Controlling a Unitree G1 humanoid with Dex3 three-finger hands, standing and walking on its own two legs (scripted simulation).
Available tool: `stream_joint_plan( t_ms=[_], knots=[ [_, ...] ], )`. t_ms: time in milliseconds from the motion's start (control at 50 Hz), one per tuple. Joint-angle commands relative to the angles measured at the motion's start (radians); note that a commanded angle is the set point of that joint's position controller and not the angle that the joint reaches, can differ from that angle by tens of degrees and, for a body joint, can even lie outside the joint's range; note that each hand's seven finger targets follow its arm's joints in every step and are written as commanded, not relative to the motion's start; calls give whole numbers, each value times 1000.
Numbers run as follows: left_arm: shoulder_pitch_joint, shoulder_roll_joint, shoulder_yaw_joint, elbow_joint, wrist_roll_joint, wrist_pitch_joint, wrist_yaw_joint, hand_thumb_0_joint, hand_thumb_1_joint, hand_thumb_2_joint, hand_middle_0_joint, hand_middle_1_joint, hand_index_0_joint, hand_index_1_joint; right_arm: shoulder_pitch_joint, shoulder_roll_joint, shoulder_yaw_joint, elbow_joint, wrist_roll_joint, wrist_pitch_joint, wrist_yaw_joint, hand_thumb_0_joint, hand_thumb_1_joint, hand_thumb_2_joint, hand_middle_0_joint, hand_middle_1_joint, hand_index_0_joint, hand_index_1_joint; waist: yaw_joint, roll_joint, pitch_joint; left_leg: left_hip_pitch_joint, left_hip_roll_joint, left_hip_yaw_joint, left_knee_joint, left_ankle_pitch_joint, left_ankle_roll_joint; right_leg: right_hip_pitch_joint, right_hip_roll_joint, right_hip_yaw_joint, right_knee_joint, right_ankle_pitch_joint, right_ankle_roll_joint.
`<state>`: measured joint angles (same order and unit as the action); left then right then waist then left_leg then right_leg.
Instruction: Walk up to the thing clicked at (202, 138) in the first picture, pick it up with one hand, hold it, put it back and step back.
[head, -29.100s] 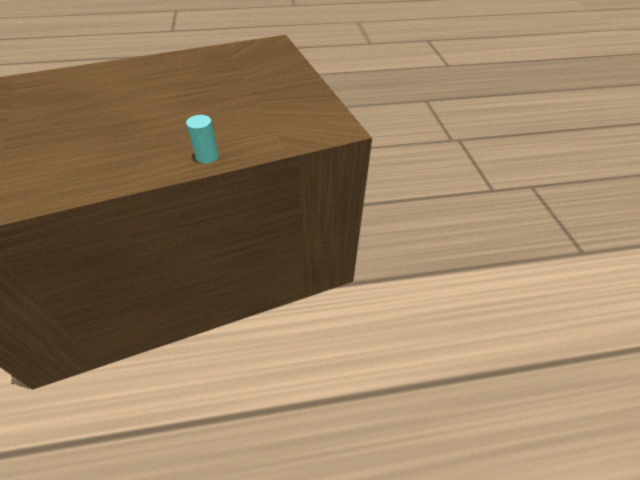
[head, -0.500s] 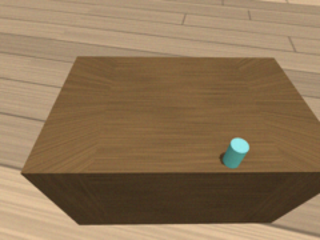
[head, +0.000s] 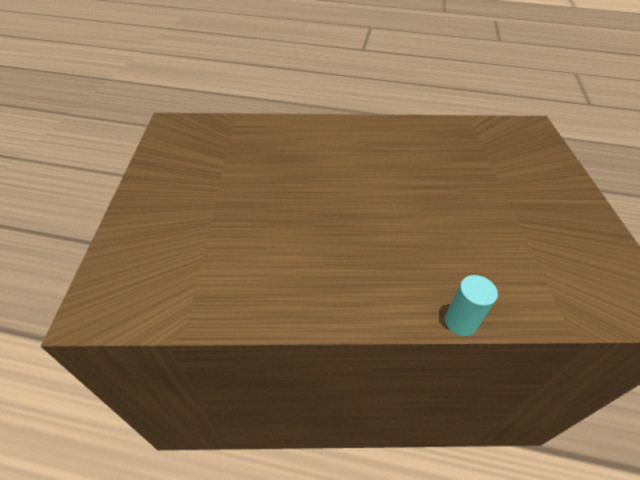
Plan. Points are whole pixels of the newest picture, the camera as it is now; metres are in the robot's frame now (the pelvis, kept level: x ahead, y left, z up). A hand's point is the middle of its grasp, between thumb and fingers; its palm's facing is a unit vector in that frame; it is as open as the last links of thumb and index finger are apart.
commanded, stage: stand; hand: right
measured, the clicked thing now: (469, 306) +0.40 -0.24 -0.08
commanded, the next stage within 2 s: step back in 0.48 s
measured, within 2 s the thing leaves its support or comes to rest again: neither
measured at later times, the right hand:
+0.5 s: hand out of the picture +0.07 -0.25 -0.16, palm faces -0.02 +0.94 -0.34, open 7.4 cm
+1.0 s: hand out of the picture -0.07 -0.22 -0.15, palm faces +0.00 +0.90 -0.44, open 7.4 cm
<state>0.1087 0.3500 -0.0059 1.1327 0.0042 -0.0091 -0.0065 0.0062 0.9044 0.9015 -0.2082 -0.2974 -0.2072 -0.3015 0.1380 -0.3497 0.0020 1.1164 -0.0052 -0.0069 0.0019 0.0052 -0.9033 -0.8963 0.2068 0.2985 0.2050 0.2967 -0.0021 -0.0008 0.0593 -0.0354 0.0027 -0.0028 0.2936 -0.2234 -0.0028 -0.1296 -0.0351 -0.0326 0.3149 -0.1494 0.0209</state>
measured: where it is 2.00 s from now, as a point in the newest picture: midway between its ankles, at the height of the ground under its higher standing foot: outside the picture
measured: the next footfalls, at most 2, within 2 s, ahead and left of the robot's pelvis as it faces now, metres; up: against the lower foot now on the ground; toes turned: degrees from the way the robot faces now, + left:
left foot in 0.86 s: -0.07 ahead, +0.15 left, +0.00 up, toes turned -2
right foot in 1.28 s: -0.13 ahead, -0.07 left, +0.00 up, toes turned -3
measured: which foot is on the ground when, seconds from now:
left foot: down 0.00-0.66, up 0.68-0.84, down 0.86-1.00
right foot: down 0.00-0.86, up 0.88-1.00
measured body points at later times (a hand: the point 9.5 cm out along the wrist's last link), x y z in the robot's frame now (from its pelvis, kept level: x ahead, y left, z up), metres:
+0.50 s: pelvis +0.00 +0.00 +0.00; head +0.01 +0.00 +0.45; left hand +0.08 +0.30 -0.13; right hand +0.07 -0.30 -0.13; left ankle -0.04 +0.12 -0.75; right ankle +0.01 -0.13 -0.75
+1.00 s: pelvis -0.10 +0.06 -0.02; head -0.03 +0.09 +0.42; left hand +0.06 +0.36 -0.16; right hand -0.07 -0.26 -0.13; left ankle -0.11 +0.16 -0.75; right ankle -0.07 -0.09 -0.68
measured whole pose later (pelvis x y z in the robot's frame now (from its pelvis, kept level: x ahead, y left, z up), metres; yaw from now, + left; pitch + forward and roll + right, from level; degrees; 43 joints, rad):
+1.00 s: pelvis -0.10 +0.06 -0.02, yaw -1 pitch -2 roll -2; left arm 0.04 0.42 0.05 0.89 0.01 0.08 0.03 0.01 0.91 0.90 -0.21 -0.30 -0.21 -0.30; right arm 0.20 -0.34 -0.05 0.96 -0.04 0.05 0.00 0.00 -0.90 -0.90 0.21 0.30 0.21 0.30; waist -0.03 -0.07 0.19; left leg -0.24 -0.01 -0.02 0.63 -0.37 0.04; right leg -0.53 0.13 0.17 1.12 -0.52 -0.01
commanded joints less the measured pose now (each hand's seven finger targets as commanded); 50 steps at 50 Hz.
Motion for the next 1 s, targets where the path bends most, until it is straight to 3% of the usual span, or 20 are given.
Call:
stream_joint_plan(
  t_ms=[0,440,460,540,600,620,640,660,680,720,760,800,820,840,860,880,900,920,960,980],
  knots=[
    [-35,209,43,-53,3,-19,16,0,900,900,-200,-300,-200,-300,-35,-217,-39,-56,-4,-23,-15,0,-900,-900,200,300,200,300,6,3,-82,-65,127,-86,-52,181,22,76,-107,94,-25,159,-42],
    [-26,215,42,-55,3,-22,15,0,900,900,-200,-300,-200,-300,-29,-213,-37,-57,-4,-23,-12,0,-900,-900,200,300,200,300,5,0,-71,-69,126,-85,-51,174,19,70,-108,97,-27,163,-43],
    [-44,277,86,-105,-10,-11,22,0,900,900,-200,-300,-200,-300,-60,-266,-65,-63,-3,-2,-10,0,-900,-900,200,300,200,300,12,-8,43,-142,109,-97,40,297,33,-16,-85,105,67,327,-41],
    [-16,257,93,-153,-10,3,30,0,900,900,-200,-300,-200,-300,-34,-251,-77,-107,10,14,-10,0,-900,-900,200,300,200,300,1,-7,-90,-120,109,-65,144,378,57,15,-82,90,139,371,-84],
    [-1,287,104,-188,-3,9,31,0,900,900,-200,-300,-200,-300,-41,-240,-85,-141,14,29,-8,0,-900,-900,200,300,200,300,14,-57,-171,-133,34,-22,330,207,44,6,-186,199,108,400,-166],
    [7,313,113,-195,-2,12,33,0,900,900,-200,-300,-200,-300,-42,-229,-85,-149,12,36,-7,0,-900,-900,200,300,200,300,26,-103,-172,-167,-12,-3,426,82,31,-3,-247,266,79,406,-219],
    [-19,327,118,-218,5,14,37,0,900,900,-200,-300,-200,-300,-18,-217,-88,-156,8,47,-4,0,-900,-900,200,300,200,300,22,-180,-155,-224,-62,7,568,-243,26,-25,-326,341,40,400,-282],
    [-35,336,121,-238,20,13,39,0,900,900,-200,-300,-200,-300,10,-218,-92,-161,0,58,-1,0,-900,-900,200,300,200,300,17,-185,-143,-242,-46,-40,681,-371,33,-67,-367,370,36,381,-320],
    [-60,336,124,-257,26,13,39,0,900,900,-200,-300,-200,-300,42,-215,-92,-164,1,63,4,0,-900,-900,200,300,200,300,-1,-183,-132,-229,-19,-80,688,-381,42,-122,-366,342,55,373,-315],
    [-121,318,117,-290,31,16,38,0,900,900,-200,-300,-200,-300,69,-222,-103,-168,9,59,11,0,-900,-900,200,300,200,300,-30,-195,-145,-184,-12,-95,712,-353,56,-209,-304,256,114,345,-278],
    [-131,303,110,-315,40,24,39,0,900,900,-200,-300,-200,-300,101,-223,-108,-176,9,53,10,0,-900,-900,200,300,200,300,-30,-203,-155,-186,-10,-59,551,-274,49,-170,-247,222,172,316,-227],
    [-147,286,103,-342,25,41,34,0,900,900,-200,-300,-200,-300,151,-226,-115,-174,-12,37,2,0,-900,-900,200,300,200,300,-70,-131,-143,-146,4,-23,219,-33,34,-172,-171,180,290,191,-141],
    [-121,240,93,-349,12,52,30,0,900,900,-200,-300,-200,-300,133,-273,-128,-172,-29,31,-5,0,-900,-900,200,300,200,300,-54,86,-116,-129,94,-176,70,165,40,-236,-45,125,446,21,-91],
    [-115,192,86,-358,5,56,35,0,900,900,-200,-300,-200,-300,118,-344,-145,-180,-45,27,-10,0,-900,-900,200,300,200,300,-40,277,-71,-45,219,-381,51,460,65,-436,136,101,604,-398,-53],
    [-71,211,96,-336,9,69,45,0,900,900,-200,-300,-200,-300,86,-354,-143,-205,-48,26,-13,0,-900,-900,200,300,200,300,-12,151,-66,-91,291,-382,87,556,130,-429,147,191,704,-461,-46],
    [-55,215,98,-342,14,68,51,0,900,900,-200,-300,-200,-300,57,-387,-142,-232,-35,24,-15,0,-900,-900,200,300,200,300,-25,182,-60,-176,363,-426,79,598,211,-394,157,210,791,-510,-34],
    [-92,226,105,-331,23,69,56,0,900,900,-200,-300,-200,-300,23,-398,-146,-243,-36,22,-18,0,-900,-900,200,300,200,300,-39,200,-40,-237,367,-447,47,503,229,-381,170,261,873,-490,-36],
    [-94,239,114,-321,22,68,54,0,900,900,-200,-300,-200,-300,-24,-365,-141,-255,-37,18,-24,0,-900,-900,200,300,200,300,-18,188,-22,-227,343,-406,66,472,248,-391,159,274,925,-444,-35],
    [5,241,117,-299,4,69,42,0,900,900,-200,-300,-200,-300,-83,-303,-124,-280,-37,9,-35,0,-900,-900,200,300,200,300,52,150,-20,-126,218,-230,136,501,170,-445,164,279,936,-311,-38],
    [37,236,119,-300,4,67,40,0,900,900,-200,-300,-200,-300,-85,-279,-118,-289,-30,7,-37,0,-900,-900,200,300,200,300,60,146,-40,-62,223,-220,156,539,182,-455,165,261,952,-308,-35]
  ],
)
